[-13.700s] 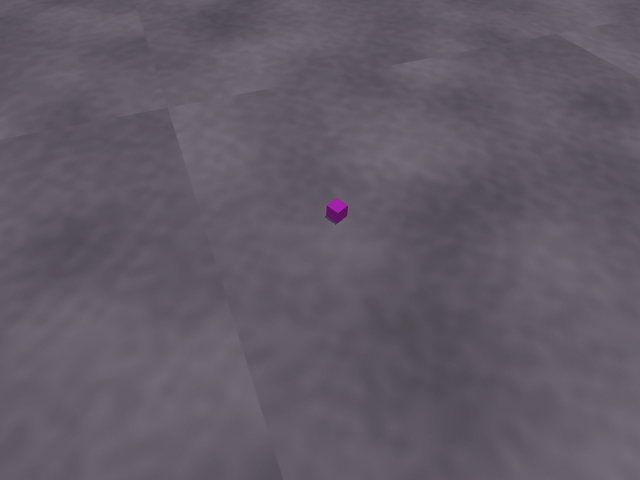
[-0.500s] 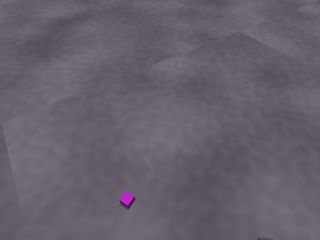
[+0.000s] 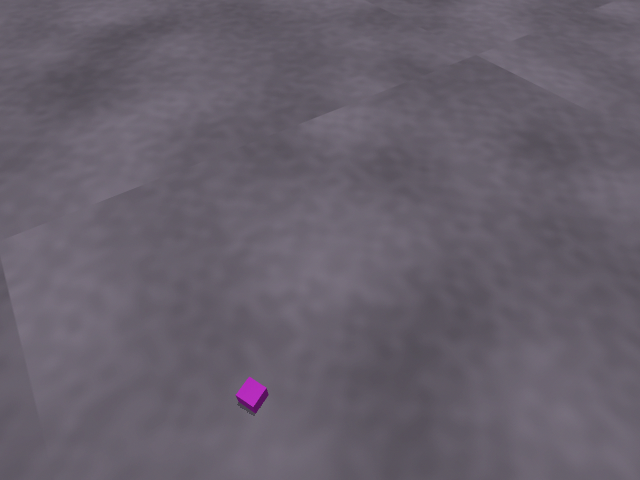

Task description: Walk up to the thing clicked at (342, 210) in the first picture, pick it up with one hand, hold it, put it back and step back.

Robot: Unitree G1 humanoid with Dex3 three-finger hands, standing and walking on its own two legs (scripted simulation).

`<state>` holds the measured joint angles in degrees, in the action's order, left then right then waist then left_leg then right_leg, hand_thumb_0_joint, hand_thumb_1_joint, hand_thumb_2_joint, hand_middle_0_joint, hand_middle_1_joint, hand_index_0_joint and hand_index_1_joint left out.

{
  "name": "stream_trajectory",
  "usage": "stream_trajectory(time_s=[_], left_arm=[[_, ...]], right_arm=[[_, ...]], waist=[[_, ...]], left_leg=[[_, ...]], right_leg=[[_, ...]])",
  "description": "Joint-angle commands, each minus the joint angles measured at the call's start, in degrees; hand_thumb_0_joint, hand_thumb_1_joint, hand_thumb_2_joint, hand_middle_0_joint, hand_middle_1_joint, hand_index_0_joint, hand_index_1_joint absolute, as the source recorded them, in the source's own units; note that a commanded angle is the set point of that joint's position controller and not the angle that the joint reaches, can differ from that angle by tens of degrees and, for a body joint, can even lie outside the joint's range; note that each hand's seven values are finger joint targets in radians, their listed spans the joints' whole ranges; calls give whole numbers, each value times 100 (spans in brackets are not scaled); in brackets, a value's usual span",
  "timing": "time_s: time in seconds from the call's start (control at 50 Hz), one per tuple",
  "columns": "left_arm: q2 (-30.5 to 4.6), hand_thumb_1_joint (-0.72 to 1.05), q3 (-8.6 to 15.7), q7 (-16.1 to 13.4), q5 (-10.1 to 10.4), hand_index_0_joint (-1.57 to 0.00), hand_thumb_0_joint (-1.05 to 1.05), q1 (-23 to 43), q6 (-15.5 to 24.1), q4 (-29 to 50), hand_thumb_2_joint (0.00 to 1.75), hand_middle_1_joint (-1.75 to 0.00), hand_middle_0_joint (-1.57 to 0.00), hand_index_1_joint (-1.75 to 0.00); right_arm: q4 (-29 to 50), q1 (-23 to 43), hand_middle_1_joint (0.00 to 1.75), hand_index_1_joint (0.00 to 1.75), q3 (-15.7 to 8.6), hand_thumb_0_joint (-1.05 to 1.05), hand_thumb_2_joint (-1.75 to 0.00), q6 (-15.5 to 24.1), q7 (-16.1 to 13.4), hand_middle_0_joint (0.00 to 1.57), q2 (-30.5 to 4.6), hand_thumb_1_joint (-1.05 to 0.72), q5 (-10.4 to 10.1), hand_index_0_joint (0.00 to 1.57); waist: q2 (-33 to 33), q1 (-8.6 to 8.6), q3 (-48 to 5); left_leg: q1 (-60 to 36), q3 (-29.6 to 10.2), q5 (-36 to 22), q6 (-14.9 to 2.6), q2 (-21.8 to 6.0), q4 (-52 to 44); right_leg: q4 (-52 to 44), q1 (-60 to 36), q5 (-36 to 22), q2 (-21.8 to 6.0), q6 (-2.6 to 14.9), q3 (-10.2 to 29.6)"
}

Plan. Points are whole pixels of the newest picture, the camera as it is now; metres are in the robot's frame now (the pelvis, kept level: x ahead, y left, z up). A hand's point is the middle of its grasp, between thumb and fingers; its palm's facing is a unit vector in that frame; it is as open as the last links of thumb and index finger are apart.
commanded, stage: walk up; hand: left
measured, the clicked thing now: (252, 394) +0.45 +0.20 -0.75
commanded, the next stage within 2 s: none
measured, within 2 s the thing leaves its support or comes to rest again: neither
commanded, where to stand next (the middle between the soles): +0.05 +0.00 m, yaw -2 degrees
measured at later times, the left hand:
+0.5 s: hand out of the picture +0.07 +0.28 -0.16, palm faces +0.00 -0.91 -0.42, open 7.4 cm
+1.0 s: hand out of the picture +0.05 +0.34 -0.18, palm faces -0.02 -0.94 -0.33, open 7.4 cm
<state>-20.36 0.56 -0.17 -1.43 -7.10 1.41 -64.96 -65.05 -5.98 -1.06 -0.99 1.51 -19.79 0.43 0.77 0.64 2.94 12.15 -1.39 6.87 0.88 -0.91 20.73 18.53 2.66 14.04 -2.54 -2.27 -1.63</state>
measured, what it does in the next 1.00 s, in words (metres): steps on the spot: left foot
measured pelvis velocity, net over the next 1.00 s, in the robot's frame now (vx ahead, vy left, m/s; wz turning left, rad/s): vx -0.04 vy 0.06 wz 0.04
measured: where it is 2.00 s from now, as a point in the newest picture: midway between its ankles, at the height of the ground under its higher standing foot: outside the picture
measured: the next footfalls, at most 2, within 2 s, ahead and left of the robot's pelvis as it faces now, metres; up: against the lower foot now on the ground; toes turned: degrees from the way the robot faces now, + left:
left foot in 0.74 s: -0.05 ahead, +0.18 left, +0.00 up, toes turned +0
right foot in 1.20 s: +0.10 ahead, -0.10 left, +0.00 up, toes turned +2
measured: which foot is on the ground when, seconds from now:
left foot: down 0.00-0.54, up 0.56-0.72, down 0.74-1.00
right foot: down 0.00-0.74, up 0.76-1.00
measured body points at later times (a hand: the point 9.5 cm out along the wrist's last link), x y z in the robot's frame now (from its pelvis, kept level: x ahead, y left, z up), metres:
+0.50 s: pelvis -0.03 +0.00 -0.01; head +0.03 -0.01 +0.43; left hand +0.07 +0.32 -0.13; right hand +0.09 -0.31 -0.14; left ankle +0.05 +0.13 -0.75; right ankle -0.04 -0.14 -0.75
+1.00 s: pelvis -0.04 +0.06 -0.01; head -0.01 +0.10 +0.43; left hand +0.05 +0.39 -0.15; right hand -0.05 -0.27 -0.10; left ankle -0.09 +0.18 -0.75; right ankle +0.03 -0.11 -0.67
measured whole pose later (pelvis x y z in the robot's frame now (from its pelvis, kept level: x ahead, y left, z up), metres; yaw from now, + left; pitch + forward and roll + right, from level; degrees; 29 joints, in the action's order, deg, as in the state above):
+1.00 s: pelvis -0.04 +0.06 -0.01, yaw +2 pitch -4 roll +0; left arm -25.9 5.3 2.4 -2.3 -10.4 -4.1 -51.2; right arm -54.4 -22.5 -3.6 3.6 -2.1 -19.3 1.0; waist -6.1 1.8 7.4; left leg 4.7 -2.0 21.3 -0.3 0.3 29.7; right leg 62.2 30.4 18.4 1.7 0.3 8.9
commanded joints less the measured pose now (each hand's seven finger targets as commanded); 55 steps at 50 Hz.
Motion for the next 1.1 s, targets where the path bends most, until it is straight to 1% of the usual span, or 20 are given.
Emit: stream_trajectory(time_s=[0.0,0.3,0.32,0.34,0.4,0.48,0.52,0.54,0.56,0.62,0.68,0.7,0.72,0.74,0.76,0.78,0.8,0.84,0.86,1.08], left_arm=[[-1272,90,267,-88,50,-20,0,236,106,391,90,-30,-20,-30],[-1253,90,276,-101,54,-20,0,182,78,397,90,-30,-20,-30],[-1675,90,430,-207,180,-20,0,203,-4,484,90,-30,-20,-30],[-1605,90,447,-257,228,-20,0,115,-41,569,90,-30,-20,-30],[-1520,90,485,-303,243,-20,0,79,-117,734,90,-30,-20,-30],[-1583,90,543,-295,202,-20,0,-175,-216,1002,90,-30,-20,-30],[-1983,90,669,-318,74,-20,0,75,-215,1223,90,-30,-20,-30],[-2141,90,712,-339,-27,-20,0,58,-171,1344,90,-30,-20,-30],[-2243,90,753,-376,-71,-20,0,266,-147,1478,90,-30,-20,-30],[-1937,90,713,-389,-141,-20,0,656,-95,1612,90,-30,-20,-30],[-1594,90,603,-246,-283,-20,0,427,-37,1708,90,-30,-20,-30],[-1498,90,559,-151,-278,-20,0,455,-108,1717,90,-30,-20,-30],[-1177,90,467,-80,-230,-20,0,243,-199,1778,90,-30,-20,-30],[-789,90,390,-64,-214,-20,0,10,-222,1919,90,-30,-20,-30],[-1051,90,442,-93,-122,-20,0,-181,-263,1902,90,-30,-20,-30],[-1432,90,532,-116,-138,-20,0,294,-239,1886,90,-30,-20,-30],[-1764,90,592,-88,-126,-20,0,604,-210,1882,90,-30,-20,-30],[-1701,90,696,79,27,-20,0,26,-253,1649,90,-30,-20,-30],[-1648,90,725,130,8,-20,0,-197,-307,1676,90,-30,-20,-30],[-1216,90,655,237,49,-20,0,265,-464,2226,90,-30,-20,-30]], right_arm=[[410,350,30,30,-212,0,-90,132,-82,20,-1174,-90,5,20],[413,319,30,30,-222,0,-90,106,-99,20,-1163,-90,2,20],[547,455,30,30,-419,0,-90,-43,-70,20,-1577,-90,65,20],[634,377,30,30,-405,0,-90,-93,-70,20,-1437,-90,19,20],[825,276,30,30,-503,0,-90,-154,-35,20,-1454,-90,4,20],[1317,434,30,30,-609,0,-90,-325,43,20,-1473,-90,38,20],[1554,485,30,30,-582,0,-90,-433,87,20,-1211,-90,84,20],[1715,491,30,30,-593,0,-90,-499,88,20,-1199,-90,157,20],[1785,255,30,30,-644,0,-90,-555,106,20,-1292,-90,193,20],[1672,-257,30,30,-747,0,-90,-447,177,20,-1367,-90,72,20],[1527,-639,30,30,-677,0,-90,-165,123,20,-1145,-90,93,20],[1320,-1071,30,30,-704,0,-90,-32,70,20,-1108,-90,92,20],[1195,-1568,30,30,-800,0,-90,119,-16,20,-1362,-90,147,20],[1263,-1772,30,30,-924,0,-90,250,-109,20,-2092,-90,297,20],[1464,-1490,30,30,-935,0,-90,356,-174,20,-2459,-90,249,20],[1478,-1265,30,30,-981,0,-90,401,-192,20,-2824,-90,72,20],[1501,-972,30,30,-961,0,-90,466,-238,20,-2595,-90,71,20],[1531,-960,30,30,-768,0,-90,598,-366,20,-1972,-90,119,20],[1530,-1274,30,30,-748,0,-90,630,-424,20,-1924,-90,53,20],[1918,-1262,30,30,-725,0,-90,461,-604,20,-1703,-90,81,20]], waist=[[-43,-58,-515],[8,-64,-466],[266,-71,225],[158,-63,39],[81,5,-549],[-85,-114,-929],[-1185,-284,-581],[-1210,-363,-289],[-1199,-177,-150],[-1004,168,-354],[-1232,121,-909],[-813,391,-969],[200,590,-826],[1323,438,-439],[910,177,-323],[845,369,-196],[338,248,234],[184,-67,294],[347,-51,246],[1144,158,414]], left_leg=[[-505,-479,-737,-224,-502,-169],[-561,-481,-926,-235,-509,-150],[-128,-427,-2367,-193,-426,393],[-204,-327,-2729,-223,-431,534],[-308,-325,-2939,-491,-502,660],[-119,-405,-1685,-616,-369,1463],[497,-57,1287,-214,334,3042],[903,-452,2394,-106,328,3930],[901,-745,2480,-105,145,4511],[858,-685,2345,-141,125,4186],[244,-11,2402,-132,77,1428],[-511,143,1697,-85,181,144],[-1351,-643,1435,-147,-138,-399],[-1790,-2827,624,-320,-1219,-285],[-1630,-3615,-188,-716,-1993,-284],[-802,-4308,668,-1228,-2427,-706],[-724,-3833,533,-1196,-2159,-649],[-1346,-1894,-1346,-632,-1340,90],[-1532,-1594,-2165,-517,-1313,335],[-486,-422,-3018,-979,-1096,533]], right_leg=[[-383,255,-758,-443,266,287],[-370,200,-866,-440,272,240],[276,639,-2373,-597,298,292],[469,582,-2707,-588,342,190],[1054,411,-2339,-446,434,67],[1315,750,-1177,-716,759,503],[266,1202,-1872,-2047,1557,1566],[123,1513,-2302,-2520,1970,1981],[159,1966,-2251,-2639,2078,2061],[791,1516,-2000,-1762,1577,929],[1431,792,-417,-1123,1053,612],[2356,1040,100,-783,922,300],[3825,1933,965,-349,692,96],[4956,3712,2434,429,416,579],[4996,4128,2207,496,464,1023],[4761,3708,1849,134,468,1389],[4791,3784,1488,-12,421,1585],[4593,3764,669,30,385,1605],[4538,3719,557,92,380,1384],[2728,2381,204,308,272,583]])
